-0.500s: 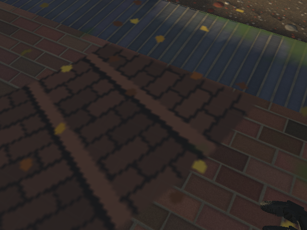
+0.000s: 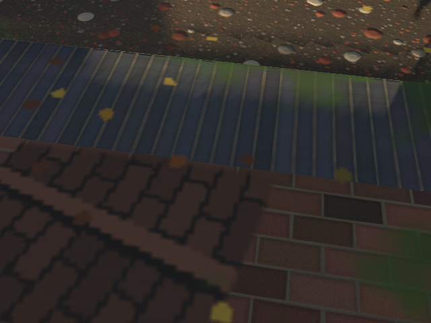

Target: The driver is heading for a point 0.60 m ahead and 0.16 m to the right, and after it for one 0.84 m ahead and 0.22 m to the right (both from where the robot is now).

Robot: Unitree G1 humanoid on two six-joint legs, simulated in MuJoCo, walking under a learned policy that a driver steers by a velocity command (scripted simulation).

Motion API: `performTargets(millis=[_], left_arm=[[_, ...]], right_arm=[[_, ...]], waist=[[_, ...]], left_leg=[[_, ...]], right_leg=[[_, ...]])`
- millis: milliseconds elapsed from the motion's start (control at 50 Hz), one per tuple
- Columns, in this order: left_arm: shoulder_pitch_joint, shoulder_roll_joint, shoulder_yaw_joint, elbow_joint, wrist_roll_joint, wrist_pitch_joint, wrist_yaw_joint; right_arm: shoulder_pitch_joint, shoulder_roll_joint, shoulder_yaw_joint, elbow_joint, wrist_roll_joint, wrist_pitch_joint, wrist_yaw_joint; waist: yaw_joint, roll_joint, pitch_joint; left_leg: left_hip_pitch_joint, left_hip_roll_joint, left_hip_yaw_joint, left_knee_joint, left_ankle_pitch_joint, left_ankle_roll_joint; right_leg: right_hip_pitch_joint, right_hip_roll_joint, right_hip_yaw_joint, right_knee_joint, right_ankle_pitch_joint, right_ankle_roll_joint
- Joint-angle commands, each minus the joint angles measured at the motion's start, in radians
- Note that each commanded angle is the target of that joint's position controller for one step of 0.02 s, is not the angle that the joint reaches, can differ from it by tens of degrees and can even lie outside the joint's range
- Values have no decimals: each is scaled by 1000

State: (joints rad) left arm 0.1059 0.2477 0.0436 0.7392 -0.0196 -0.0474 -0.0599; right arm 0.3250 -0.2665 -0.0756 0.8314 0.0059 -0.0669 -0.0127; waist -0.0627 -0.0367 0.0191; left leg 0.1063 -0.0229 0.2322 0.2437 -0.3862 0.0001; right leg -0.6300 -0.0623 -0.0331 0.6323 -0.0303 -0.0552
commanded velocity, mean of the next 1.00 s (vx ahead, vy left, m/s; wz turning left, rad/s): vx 0.44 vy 0.00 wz -0.57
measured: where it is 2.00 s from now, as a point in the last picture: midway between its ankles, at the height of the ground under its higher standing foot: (256, 289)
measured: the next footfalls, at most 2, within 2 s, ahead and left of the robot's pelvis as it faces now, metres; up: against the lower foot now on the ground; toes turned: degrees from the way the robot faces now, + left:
right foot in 0.06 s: +0.20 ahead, -0.10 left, +0.00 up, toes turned -5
left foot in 0.52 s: +0.50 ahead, +0.06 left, +0.00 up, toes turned -22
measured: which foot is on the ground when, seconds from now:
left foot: down 0.00-0.04, up 0.06-0.50, down 0.52-1.00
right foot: up 0.00-0.04, down 0.06-0.54, up 0.56-0.98, down 1.00-1.00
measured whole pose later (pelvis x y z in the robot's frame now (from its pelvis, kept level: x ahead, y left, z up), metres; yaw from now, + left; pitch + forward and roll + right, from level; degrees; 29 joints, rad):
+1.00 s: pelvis +0.51 -0.10 +0.00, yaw -35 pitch +2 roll +2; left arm 0.09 0.29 0.07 0.58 -0.01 -0.01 -0.05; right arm 0.27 -0.31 -0.08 0.82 0.03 -0.05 -0.02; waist -0.07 -0.03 0.06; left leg -0.05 0.05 0.22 0.49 -0.43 -0.03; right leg -0.51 -0.02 -0.03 0.55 -0.04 -0.06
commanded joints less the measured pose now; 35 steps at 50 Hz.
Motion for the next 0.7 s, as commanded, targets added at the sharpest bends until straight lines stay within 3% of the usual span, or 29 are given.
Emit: performTargets(millis=[20, 40, 60, 80, 100, 120, 140, 160, 180, 200, 240, 280, 340, 420, 460, 500, 520, 540, 560, 580, 600, 620, 640, 700], left_arm=[[2, 120, 42, -100, -4, -9, -11], [133, 165, 67, -74, -6, -7, -4], [294, 236, 101, -42, -4, 0, 14], [321, 350, 124, -37, -7, -1, 27], [349, 296, 103, -63, -1, -12, 26], [321, 234, 86, -59, 8, -19, 26], [258, 201, 77, -67, 2, -23, 28], [186, 170, 66, -81, 0, -23, 29], [141, 145, 56, -100, 11, -23, 33], [122, 146, 56, -113, 17, -23, 36], [120, 169, 62, -112, 12, -26, 44], [140, 197, 70, -104, 8, -26, 57], [177, 203, 73, -91, -3, -14, 69], [240, 200, 74, -72, -10, -1, 72], [240, 195, 74, -73, -7, 4, 75], [212, 173, 69, -84, -4, 7, 75], [207, 126, 53, -97, 2, 3, 72], [237, 61, 29, -116, 24, 0, 73], [355, 61, 24, -151, -21, -9, 73], [332, 169, 44, -114, -29, -6, 77], [226, 204, 55, -126, -17, 1, 75], [184, 187, 55, -133, -5, 7, 75], [157, 176, 58, -146, 3, 8, 71], [164, 121, 51, -153, -10, 22, 58]], right_arm=[[-19, -209, -51, -53, 7, 17, -20], [-36, -216, -50, -57, 11, 24, -24], [-42, -203, -41, -69, 8, 17, -29], [66, -49, 6, -120, -28, -9, -10], [-1, -92, 11, -133, -1, -54, 8], [-108, -148, -5, -163, 38, -78, 21], [-136, -139, 2, -174, 35, -89, 20], [-144, -139, -2, -166, 8, -89, 13], [-128, -152, -11, -163, -7, -78, 10], [-112, -149, -15, -164, -12, -64, 11], [-98, -121, -9, -164, -19, -42, 8], [-160, -93, 3, -184, -24, -32, 4], [-276, -67, 17, -207, -19, -37, 11], [-355, -101, 7, -232, 2, -51, 28], [-340, -130, -7, -233, 5, -61, 34], [-235, -150, -25, -208, 5, -71, 31], [-131, -184, -40, -195, -10, -77, 24], [18, -243, -53, -184, -18, -74, 15], [68, -301, -67, -141, -24, -61, 26], [17, -193, -44, -171, -8, -58, 29], [-17, -141, -29, -176, -5, -49, 22], [-59, -126, -20, -179, -14, -44, 22], [-86, -107, -14, -169, -17, -41, 20], [-92, -102, -13, -145, -14, -50, 16]], waist=[[72, 137, -33], [149, 131, -103], [233, 77, -191], [132, -200, -285], [179, -132, -440], [205, -71, -313], [163, 4, -207], [114, 55, -125], [77, 40, -97], [55, 26, -83], [37, 22, -63], [51, 11, -39], [102, -31, -31], [134, -58, -37], [115, -79, -39], [50, -99, -63], [-2, -70, -146], [-39, 91, -286], [30, 447, -336], [2, 266, -227], [-20, 173, -126], [-1, 102, -73], [16, 108, -34], [41, 151, -14]], left_leg=[[30, 298, -37, 213, 1161, 110], [-26, 273, -19, 394, 1191, 87], [-221, 232, -14, 660, 980, 45], [-701, 43, -63, 1051, 27, -26], [-854, -38, -309, 1211, -211, -21], [-946, 26, -354, 1200, -128, 6], [-931, 72, -344, 1105, -42, 22], [-873, 104, -331, 1007, -3, 16], [-794, 127, -333, 954, 25, 7], [-746, 132, -329, 920, 38, -5], [-714, 131, -303, 826, 67, -36], [-705, 115, -282, 691, 170, -63], [-633, 64, -271, 443, 396, -72], [-583, 25, -298, 293, 433, -61], [-554, 22, -314, 257, 361, -36], [-413, 21, -295, 201, 325, 6], [-230, 95, -348, 207, 308, 51], [25, 284, -550, 207, 265, 110], [219, 468, -1049, 83, -41, 269], [142, 438, -1025, 38, -214, 242], [38, 392, -836, 45, -154, 197], [-74, 347, -709, 31, -8, 177], [-143, 313, -624, 14, 95, 174], [-222, 272, -450, -48, 238, 175]], right_leg=[[90, 87, -88, 4, -151, -61], [278, 127, -93, -41, -128, -94], [574, 89, 18, -95, -71, -143], [971, -188, 546, -119, -132, -330], [1085, -285, 893, -290, -232, -410], [1017, -252, 739, -317, -204, -342], [865, -209, 608, -317, -142, -301], [704, -169, 512, -329, -37, -272], [591, -143, 451, -353, 51, -264], [521, -126, 430, -375, 88, -264], [427, -106, 367, -398, 164, -265], [365, -70, 307, -406, 175, -245], [331, -10, 258, -382, 66, -185], [403, -43, 356, -315, -65, -158], [453, -68, 426, -259, -98, -141], [449, -44, 445, -170, -78, -108], [396, 6, 398, -12, -76, -73], [254, 93, 281, 290, -331, -27], [-96, 156, 197, 571, -595, 14], [-183, 82, 229, 678, -520, 32], [-195, 51, 198, 697, -427, 38], [-153, 20, 179, 671, -361, 44], [-135, -7, 180, 622, -318, 46], [-78, -40, 143, 553, -271, 54]])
